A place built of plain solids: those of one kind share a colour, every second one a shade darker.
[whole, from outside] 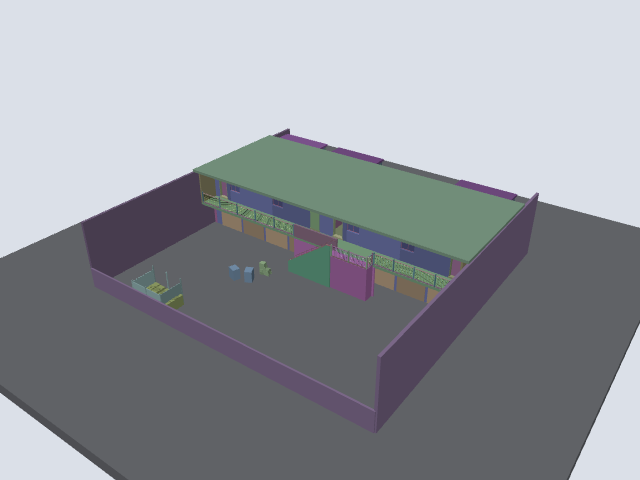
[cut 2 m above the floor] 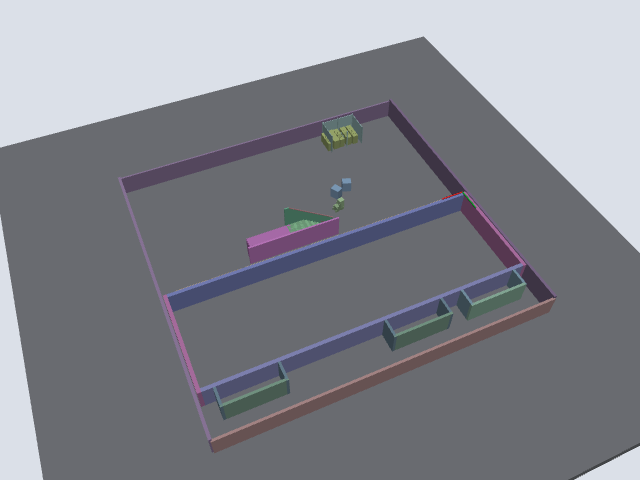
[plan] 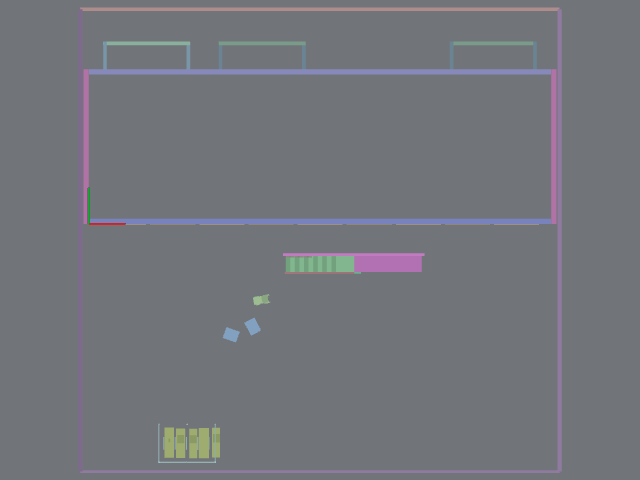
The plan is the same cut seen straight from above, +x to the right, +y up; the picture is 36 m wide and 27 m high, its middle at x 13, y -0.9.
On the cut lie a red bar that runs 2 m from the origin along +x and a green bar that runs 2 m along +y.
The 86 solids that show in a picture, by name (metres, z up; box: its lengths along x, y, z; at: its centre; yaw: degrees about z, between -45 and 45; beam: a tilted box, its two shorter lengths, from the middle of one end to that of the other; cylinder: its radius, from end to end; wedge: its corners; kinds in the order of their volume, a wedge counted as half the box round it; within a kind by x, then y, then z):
{
 "site_fence_1": {"box": [0.24, 26.01, 6.04], "at": [-0.48, -0.92, 2.97]},
 "site_fence_2": {"box": [26.96, 0.15, 1.85], "at": [13.0, -13.93, 0.88]},
 "site_fence_3": {"box": [0.24, 26.01, 6.04], "at": [26.48, -0.92, 2.97]},
 "roof_1": {"box": [27.0, 10.9, 0.25], "at": [13.0, 3.45, 6.11]},
 "face_1": {"box": [0.7, 0.3, 3.24], "at": [0.35, 0.15, 4.36]},
 "face_2": {"box": [0.4, 0.3, 3.24], "at": [1.85, 0.15, 4.36]},
 "face_3": {"box": [1.2, 0.3, 1.3], "at": [2.65, 0.15, 3.39]},
 "face_4": {"box": [3.85, 0.3, 3.24], "at": [5.17, 0.15, 4.36]},
 "face_5": {"box": [1.2, 0.3, 1.3], "at": [7.7, 0.15, 3.39]},
 "face_6": {"box": [3.05, 0.3, 3.24], "at": [9.82, 0.15, 4.36]},
 "face_7": {"box": [26.0, 0.3, 2.79], "at": [13.0, 0.15, 1.35]},
 "face_8": {"box": [1.4, 0.3, 3.24], "at": [13.0, 0.15, 4.36]},
 "face_9": {"box": [0.4, 0.3, 3.24], "at": [14.85, 0.15, 4.36]},
 "face_10": {"box": [1.2, 0.3, 1.3], "at": [15.65, 0.15, 3.39]},
 "face_11": {"box": [3.85, 0.3, 3.24], "at": [18.17, 0.15, 4.36]},
 "face_12": {"box": [1.2, 0.3, 1.3], "at": [20.7, 0.15, 3.39]},
 "face_13": {"box": [3.05, 0.3, 3.24], "at": [22.82, 0.15, 4.36]},
 "gable_1": {"box": [0.3, 8.7, 6.04], "at": [-0.15, 4.35, 2.97]},
 "gable_2": {"box": [0.3, 8.7, 6.04], "at": [26.15, 4.35, 2.97]},
 "back_1": {"box": [26.0, 0.3, 2.79], "at": [13.0, 8.55, 1.35]},
 "bay_back_1": {"box": [4.9, 0.21, 6.04], "at": [3.25, 10.16, 2.97]},
 "bay_back_2": {"box": [4.9, 0.21, 6.04], "at": [9.75, 10.16, 2.97]},
 "bay_back_3": {"box": [4.9, 0.21, 6.04], "at": [22.75, 10.16, 2.97]},
 "unit_floor_1": {"box": [6.26, 8.1, 0.3], "at": [16.25, 4.35, 2.9]},
 "step_1": {"box": [0.77, 0.9, 0.24], "at": [11.46, -2.25, 0.07]},
 "step_2": {"box": [0.77, 0.9, 0.42], "at": [11.71, -2.25, 0.16]},
 "step_3": {"box": [0.77, 0.9, 0.61], "at": [11.97, -2.25, 0.26]},
 "step_4": {"box": [0.77, 0.9, 0.8], "at": [12.23, -2.25, 0.35]},
 "step_5": {"box": [0.77, 0.9, 0.99], "at": [12.48, -2.25, 0.44]},
 "step_6": {"box": [0.77, 0.9, 1.17], "at": [12.74, -2.25, 0.54]},
 "step_7": {"box": [0.77, 0.9, 1.36], "at": [13.0, -2.25, 0.63]},
 "step_8": {"box": [0.77, 0.9, 1.55], "at": [13.26, -2.25, 0.72]},
 "step_9": {"box": [0.77, 0.9, 1.73], "at": [13.51, -2.25, 0.82]},
 "step_10": {"box": [0.77, 0.9, 1.92], "at": [13.77, -2.25, 0.91]},
 "step_11": {"box": [0.77, 0.9, 2.11], "at": [14.03, -2.25, 1.0]},
 "step_12": {"box": [0.77, 0.9, 2.29], "at": [14.29, -2.25, 1.1]},
 "step_13": {"box": [0.77, 0.9, 2.67], "at": [14.8, -2.25, 1.28]},
 "bay_side_1": {"box": [0.21, 1.56, 6.04], "at": [0.91, 9.48, 2.97]},
 "bay_side_2": {"box": [0.21, 1.56, 6.04], "at": [5.59, 9.48, 2.97]},
 "bay_side_3": {"box": [0.21, 1.56, 6.04], "at": [7.4, 9.48, 2.97]},
 "bay_side_4": {"box": [0.21, 1.56, 6.04], "at": [12.09, 9.48, 2.97]},
 "bay_side_5": {"box": [0.21, 1.56, 6.04], "at": [20.4, 9.48, 2.97]},
 "bay_side_6": {"box": [0.21, 1.56, 6.04], "at": [25.09, 9.48, 2.97]},
 "deck_1": {"box": [26.0, 1.8, 0.24], "at": [13.0, -0.9, 2.87]},
 "head_1": {"box": [3.8, 0.9, 3.04], "at": [16.83, -2.25, 1.47]},
 "site_backwall_1": {"box": [26.96, 0.2, 1.85], "at": [13.0, 12.08, 0.88]},
 "bay_roof_1": {"box": [5.1, 1.71, 0.2], "at": [3.25, 9.51, 6.09]},
 "bay_roof_2": {"box": [5.1, 1.71, 0.2], "at": [9.75, 9.51, 6.09]},
 "bay_roof_3": {"box": [5.1, 1.71, 0.2], "at": [22.75, 9.51, 6.09]},
 "bike_shelter_bike_1": {"box": [0.53, 1.71, 0.99], "at": [4.52, -12.3, 0.44]},
 "bike_shelter_bike_2": {"box": [0.53, 1.66, 0.99], "at": [5.16, -12.34, 0.44]},
 "bike_shelter_bike_3": {"box": [0.39, 0.47, 0.99], "at": [5.16, -12.1, 0.45]},
 "bike_shelter_bike_4": {"box": [0.45, 1.66, 0.97], "at": [5.87, -12.35, 0.43]},
 "bike_shelter_bike_5": {"box": [0.39, 0.45, 1.01], "at": [5.87, -12.11, 0.46]},
 "bike_shelter_bike_6": {"box": [0.59, 1.7, 1.04], "at": [6.47, -12.33, 0.47]},
 "bike_shelter_bike_7": {"box": [0.46, 1.68, 0.99], "at": [7.15, -12.3, 0.44]},
 "bike_shelter_bike_8": {"box": [0.39, 0.47, 1.02], "at": [7.18, -12.05, 0.46]},
 "spine_1": {"box": [7.96, 0.15, 2.81], "at": [14.9, -1.72, 1.36]},
 "lockupdoor_1": {"box": [2.54, 0.033, 2.15], "at": [1.95, -0.02, 1.02]},
 "lockupdoor_2": {"box": [2.54, 0.033, 2.15], "at": [4.71, -0.02, 1.02]},
 "lockupdoor_3": {"box": [2.54, 0.033, 2.15], "at": [7.47, -0.02, 1.02]},
 "lockupdoor_4": {"box": [2.54, 0.033, 2.15], "at": [10.24, -0.02, 1.02]},
 "lockupdoor_5": {"box": [2.54, 0.033, 2.15], "at": [13.0, -0.02, 1.02]},
 "lockupdoor_6": {"box": [2.54, 0.033, 2.15], "at": [15.76, -0.02, 1.02]},
 "lockupdoor_7": {"box": [2.54, 0.033, 2.15], "at": [18.53, -0.02, 1.02]},
 "lockupdoor_8": {"box": [2.54, 0.033, 2.15], "at": [21.29, -0.02, 1.02]},
 "lockupdoor_9": {"box": [2.54, 0.033, 2.15], "at": [24.05, -0.02, 1.02]},
 "foot_bin_1": {"box": [0.8, 0.65, 1.06], "at": [8.01, -6.23, 0.48], "yaw": -19.0},
 "foot_bin_2": {"box": [0.65, 0.82, 1.07], "at": [9.22, -5.77, 0.49], "yaw": 28.1},
 "guard_panel_1": {"wedge": [[11.02, -2.8, -0.05], [11.02, -2.8, 1.05], [11.02, -2.7, -0.05], [11.02, -2.7, 1.05], [14.93, -2.8, -0.05], [14.93, -2.8, 3.89], [14.93, -2.7, -0.05], [14.93, -2.7, 3.89]]},
 "guard_panel_2": {"wedge": [[14.93, -2.8, -0.05], [14.93, -2.8, 3.94], [14.93, -2.7, -0.05], [14.93, -2.7, 3.94], [15.31, -2.8, -0.05], [15.31, -2.8, 3.94], [15.31, -2.7, -0.05], [15.31, -2.7, 3.94]]},
 "deck_end_1": {"box": [0.15, 1.8, 3.03], "at": [0.07, -0.9, 4.46]},
 "deck_guard_stair_1": {"box": [4.37, 0.15, 1.15], "at": [13.1, -1.72, 3.52]},
 "bike_shelter_1": {"box": [0.05, 2.05, 1.97], "at": [3.94, -12.34, 0.93]},
 "bike_shelter_2": {"box": [3.09, 0.05, 1.97], "at": [5.52, -13.4, 0.93]},
 "bike_shelter_3": {"box": [0.05, 2.05, 1.97], "at": [7.11, -12.34, 0.93]},
 "guard_cap_1": {"wedge": [[11.02, -2.8, 1.05], [11.02, -2.8, 1.1], [11.02, -2.7, 1.05], [11.02, -2.7, 1.1], [14.93, -2.8, 3.89], [14.93, -2.8, 3.94], [14.93, -2.7, 3.89], [14.93, -2.7, 3.94]]},
 "foot_pram_1": {"box": [0.47, 0.42, 1.13], "at": [9.5, -4.3, 0.51], "yaw": 10.4},
 "foot_pram_2": {"box": [0.45, 0.42, 0.59], "at": [9.85, -4.24, 0.24], "yaw": 10.4},
 "doorleaf_door_1": {"box": [0.89, 0.042, 1.93], "at": [1.18, 0.28, 4.1]},
 "doorleaf_door_2": {"box": [0.88, 0.041, 1.92], "at": [24.82, 0.28, 4.1]},
 "more_security_gate_gate_1": {"box": [0.95, 0.06, 1.96], "at": [11.82, -0.03, 4.11]},
 "kwblind_1": {"box": [1.1, 0.03, 0.95], "at": [7.7, 0.15, 4.57]},
 "kwblind_2": {"box": [1.1, 0.03, 0.95], "at": [15.65, 0.15, 4.57]},
 "kwblind_3": {"box": [1.1, 0.03, 0.95], "at": [20.7, 0.15, 4.57]},
 "doorjamb_1": {"box": [0.043, 0.3, 1.96], "at": [13.72, 0.15, 4.11]}
}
